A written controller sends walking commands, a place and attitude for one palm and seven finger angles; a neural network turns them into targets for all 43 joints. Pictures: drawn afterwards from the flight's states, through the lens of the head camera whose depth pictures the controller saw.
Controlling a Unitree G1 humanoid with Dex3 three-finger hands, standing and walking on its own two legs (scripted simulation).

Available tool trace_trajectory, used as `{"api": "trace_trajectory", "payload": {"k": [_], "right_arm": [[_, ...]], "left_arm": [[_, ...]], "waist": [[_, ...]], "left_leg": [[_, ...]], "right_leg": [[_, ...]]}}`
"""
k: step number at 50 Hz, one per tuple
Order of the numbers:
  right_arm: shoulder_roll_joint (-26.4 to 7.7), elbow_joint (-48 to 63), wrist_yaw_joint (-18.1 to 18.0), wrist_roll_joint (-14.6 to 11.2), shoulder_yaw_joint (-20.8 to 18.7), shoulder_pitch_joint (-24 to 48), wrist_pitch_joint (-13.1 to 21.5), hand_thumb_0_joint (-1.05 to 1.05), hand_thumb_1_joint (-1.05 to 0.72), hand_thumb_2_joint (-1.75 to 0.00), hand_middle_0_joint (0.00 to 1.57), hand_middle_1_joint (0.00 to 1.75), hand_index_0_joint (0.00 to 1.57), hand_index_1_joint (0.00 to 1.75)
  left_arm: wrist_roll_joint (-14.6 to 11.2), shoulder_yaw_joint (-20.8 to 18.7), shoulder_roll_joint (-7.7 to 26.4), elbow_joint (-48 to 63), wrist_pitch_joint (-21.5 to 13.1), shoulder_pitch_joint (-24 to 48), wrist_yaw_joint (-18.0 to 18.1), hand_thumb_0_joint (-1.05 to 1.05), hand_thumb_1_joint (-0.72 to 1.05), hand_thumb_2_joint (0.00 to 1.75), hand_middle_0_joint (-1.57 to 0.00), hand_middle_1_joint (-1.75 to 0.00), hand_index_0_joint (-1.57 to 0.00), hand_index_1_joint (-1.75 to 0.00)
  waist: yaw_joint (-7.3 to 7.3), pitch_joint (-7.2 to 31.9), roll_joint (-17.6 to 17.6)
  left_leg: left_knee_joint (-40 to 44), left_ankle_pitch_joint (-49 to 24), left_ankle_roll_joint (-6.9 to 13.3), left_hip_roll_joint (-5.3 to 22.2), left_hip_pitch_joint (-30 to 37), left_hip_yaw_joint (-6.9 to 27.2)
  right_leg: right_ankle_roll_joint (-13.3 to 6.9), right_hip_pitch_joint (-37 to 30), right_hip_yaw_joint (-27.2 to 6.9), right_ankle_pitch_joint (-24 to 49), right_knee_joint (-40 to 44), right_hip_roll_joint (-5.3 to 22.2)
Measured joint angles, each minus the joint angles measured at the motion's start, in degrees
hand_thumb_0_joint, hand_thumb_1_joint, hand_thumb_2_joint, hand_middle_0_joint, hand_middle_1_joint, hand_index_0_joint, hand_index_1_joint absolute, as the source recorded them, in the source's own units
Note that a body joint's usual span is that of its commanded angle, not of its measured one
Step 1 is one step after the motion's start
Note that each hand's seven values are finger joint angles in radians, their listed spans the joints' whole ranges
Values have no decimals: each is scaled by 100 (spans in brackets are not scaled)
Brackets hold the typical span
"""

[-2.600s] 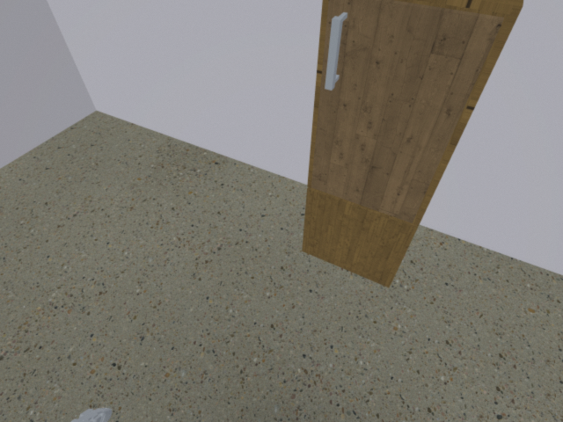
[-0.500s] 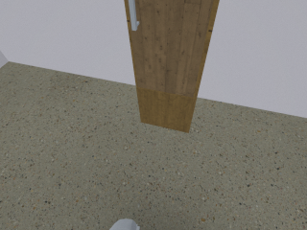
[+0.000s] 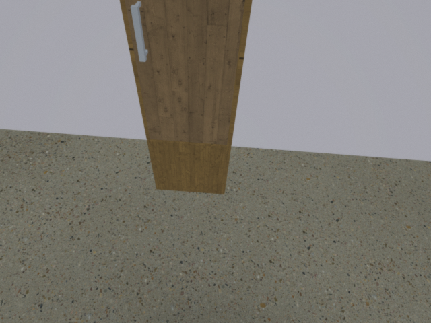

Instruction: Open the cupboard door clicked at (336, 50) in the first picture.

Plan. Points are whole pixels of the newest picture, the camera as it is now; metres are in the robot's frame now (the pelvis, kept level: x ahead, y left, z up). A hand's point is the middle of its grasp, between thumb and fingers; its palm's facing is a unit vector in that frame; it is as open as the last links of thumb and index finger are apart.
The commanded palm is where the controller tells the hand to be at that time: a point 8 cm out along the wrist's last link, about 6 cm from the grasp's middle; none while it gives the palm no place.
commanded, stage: take the last steps up to it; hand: left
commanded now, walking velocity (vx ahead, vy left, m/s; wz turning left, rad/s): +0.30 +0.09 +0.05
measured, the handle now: (140, 32) +0.88 +0.27 +0.13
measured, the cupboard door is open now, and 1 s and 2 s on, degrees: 0 0 0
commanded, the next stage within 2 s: come to a stop and stand still in 0.82 s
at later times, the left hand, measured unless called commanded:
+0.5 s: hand out of the picture +0.03 +0.24 -0.21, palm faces +0.09 -0.98 -0.16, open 7.3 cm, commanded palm none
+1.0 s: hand (125, 228) +0.38 +0.25 -0.18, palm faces +0.00 -0.98 -0.20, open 7.3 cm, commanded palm none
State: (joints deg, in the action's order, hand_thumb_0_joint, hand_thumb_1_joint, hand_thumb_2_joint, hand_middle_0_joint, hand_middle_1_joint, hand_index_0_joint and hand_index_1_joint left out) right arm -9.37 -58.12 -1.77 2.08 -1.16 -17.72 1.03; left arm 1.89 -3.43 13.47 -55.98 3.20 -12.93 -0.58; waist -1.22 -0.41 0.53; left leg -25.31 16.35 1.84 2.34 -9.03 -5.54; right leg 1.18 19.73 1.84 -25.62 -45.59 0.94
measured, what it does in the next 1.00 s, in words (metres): walks ahead: right foot, then left foot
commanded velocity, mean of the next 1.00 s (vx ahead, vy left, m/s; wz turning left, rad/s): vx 0.19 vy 0.04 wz -0.01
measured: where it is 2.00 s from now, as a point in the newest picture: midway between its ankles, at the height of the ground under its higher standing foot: (187, 316)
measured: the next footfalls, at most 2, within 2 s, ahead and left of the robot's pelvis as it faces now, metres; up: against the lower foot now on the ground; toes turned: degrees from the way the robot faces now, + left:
right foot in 0.10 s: +0.02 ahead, -0.14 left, +0.00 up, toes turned -5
left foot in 0.44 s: +0.23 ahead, +0.18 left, +0.00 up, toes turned +11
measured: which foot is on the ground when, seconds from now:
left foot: down 0.00-0.10, up 0.12-0.42, down 0.44-0.96, up 0.98-1.00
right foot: up 0.00-0.08, down 0.10-0.46, up 0.48-0.94, down 0.96-1.00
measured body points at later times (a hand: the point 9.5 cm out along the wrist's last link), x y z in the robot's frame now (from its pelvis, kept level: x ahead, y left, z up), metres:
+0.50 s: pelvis +0.12 +0.07 -0.03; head +0.14 +0.10 +0.42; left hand +0.03 +0.30 -0.19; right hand +0.18 -0.18 -0.16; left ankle +0.19 +0.17 -0.74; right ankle -0.01 -0.11 -0.71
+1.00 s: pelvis +0.30 +0.08 -0.02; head +0.31 +0.06 +0.43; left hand +0.38 +0.30 -0.16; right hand +0.22 -0.11 -0.19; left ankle +0.20 +0.17 -0.73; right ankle +0.35 -0.02 -0.75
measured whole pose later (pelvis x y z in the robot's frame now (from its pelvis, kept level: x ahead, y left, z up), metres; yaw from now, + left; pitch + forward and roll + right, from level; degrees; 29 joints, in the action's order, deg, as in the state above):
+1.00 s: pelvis +0.30 +0.08 -0.02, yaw +0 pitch -1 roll +0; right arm -5.7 -66.3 -1.4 1.1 -1.6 -22.8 2.1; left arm 1.9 -2.5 7.2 -58.5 -2.4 -10.2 0.6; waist -2.0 -3.1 -1.9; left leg -37.9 27.5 0.8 2.3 -6.6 -9.7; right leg -2.1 20.1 7.5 -11.5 -34.6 3.0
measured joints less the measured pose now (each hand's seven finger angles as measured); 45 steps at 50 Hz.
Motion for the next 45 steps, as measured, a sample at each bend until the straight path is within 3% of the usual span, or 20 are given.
{"api": "trace_trajectory", "payload": {"k": [2, 5, 8, 10, 13, 18, 22, 24, 25, 27, 29, 36, 41, 45], "right_arm": [[-9, -116, 26, -2, -7, -156, 5, 1, -90, -90, 21, 30, 20, 30], [-16, -317, 58, -58, -17, -457, -9, 1, -90, -90, 21, 30, 20, 30], [-96, -571, 130, -40, -65, -610, -190, 1, -90, -90, 20, 30, 20, 30], [-113, -640, 191, -17, -109, -619, -266, 1, -90, -90, 20, 30, 20, 30], [-140, -529, 257, -12, -189, -514, -259, 1, -91, -90, 20, 30, 20, 30], [-147, -217, 362, -54, -253, -165, -184, 1, -91, -90, 20, 30, 20, 29], [-173, 12, 390, -64, -238, 105, -10, 1, -91, -90, 20, 30, 20, 29], [-154, 79, 313, -18, -231, 270, 153, 1, -91, -90, 20, 30, 20, 29], [-121, 78, 262, -17, -208, 338, 205, 1, -91, -90, 20, 30, 20, 29], [-26, 39, 181, -31, -161, 395, 225, 1, -91, -90, 20, 30, 20, 29], [91, -41, 112, -30, -118, 352, 253, 1, -91, -90, 20, 30, 20, 30], [228, -402, 54, -66, -81, -52, 267, 1, -93, -90, 20, 30, 20, 30], [343, -550, 60, -51, -80, -284, 251, 1, -91, -90, 20, 30, 20, 30], [379, -665, 57, -20, -77, -427, 214, 1, -91, -90, 20, 30, 20, 30]], "left_arm": [[-7, 58, -97, -52, -55, 32, -18, 0, 91, 90, -20, -30, -19, -30], [-10, 120, -229, -65, -256, 47, -14, 0, 91, 90, -20, -30, -19, -30], [-30, 168, -478, -143, -446, -57, 48, 0, 91, 90, -20, -30, -20, -30], [-38, 104, -505, -198, -527, -272, 153, 0, 93, 90, -20, -30, -20, -30], [-10, 94, -467, -405, -555, -589, 180, -1, 94, 90, -20, -30, -20, -30], [24, 95, -405, -781, -539, -998, 160, 0, 93, 90, -20, -30, -20, -30], [37, 56, -356, -947, -476, -1245, 132, 0, 92, 90, -20, -30, -20, -30], [-9, 32, -325, -1000, -371, -1227, 107, 0, 91, 90, -20, -30, -20, -30], [-28, 26, -306, -1012, -310, -1163, 103, 0, 91, 90, -20, -30, -20, -30], [-36, 10, -261, -977, -264, -1015, 85, 0, 91, 90, -20, -30, -20, -30], [-8, -15, -221, -886, -296, -809, 52, 1, 91, 90, -20, -30, -20, -30], [26, -29, -372, -370, -351, -181, 57, 0, 92, 90, -20, -30, -19, -30], [24, -28, -423, -253, -303, 103, 60, 0, 93, 90, -20, -30, -19, -30], [19, 4, -518, -220, -306, 229, 62, 0, 93, 90, -20, -30, -19, -30]], "waist": [[-65, 9, -73], [-68, 40, -91], [-20, 56, -298], [47, 111, -275], [48, 108, -205], [96, 1, -62], [197, -104, 56], [175, -216, 151], [173, -254, 169], [166, -244, 192], [152, -194, 216], [159, 34, 149], [51, -2, 78], [-52, -108, -47]], "left_leg": [[-72, 71, -29, 21, 7, -40], [-603, 406, -96, -3, -176, -74], [-2005, 1059, -145, 66, -754, 116], [-2716, 857, -182, 99, -1195, 134], [-2998, 374, -267, 243, -1726, 78], [-2168, -181, -296, 437, -2032, -2], [-1226, -224, -224, 383, -1625, -122], [-1491, -297, -54, 285, -1643, -227], [-1616, -156, 18, 268, -1618, -277], [-1477, -15, 103, 223, -1393, -384], [-1055, -115, 115, 122, -1075, -458], [282, -382, 237, -272, -61, -583], [556, -200, 208, -417, 433, -628], [385, 167, 109, -361, 669, -662]], "right_leg": [[-64, -347, 117, 62, 638, 27], [-173, -918, 197, 737, 1762, 79], [-125, -1046, 336, 729, 1676, 29], [-97, -1248, 337, 686, 1893, 61], [-3, -1552, 339, 753, 2249, 154], [225, -1917, 374, 612, 2455, 348], [407, -1991, 358, 78, 1945, 571], [168, -1508, 202, -393, 613, 704], [36, -1120, 37, -496, -316, 625], [-162, -357, -30, -225, -1809, 480], [-226, 224, 115, 236, -2390, 450], [-119, 1062, 370, 1052, -1355, 489], [-79, 932, 326, 1196, -192, 531], [-135, 574, 361, 1112, 565, 459]]}}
